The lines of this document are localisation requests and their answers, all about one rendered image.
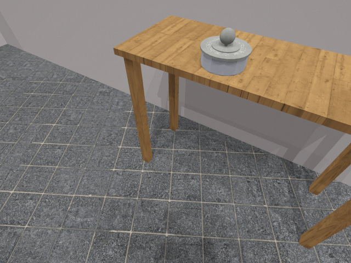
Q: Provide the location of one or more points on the pot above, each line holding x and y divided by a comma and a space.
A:
222, 68

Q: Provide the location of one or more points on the knob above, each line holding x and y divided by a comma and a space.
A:
227, 36

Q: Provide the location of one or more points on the table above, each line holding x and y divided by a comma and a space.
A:
303, 81

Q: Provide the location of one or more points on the lid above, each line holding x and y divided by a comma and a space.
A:
214, 48

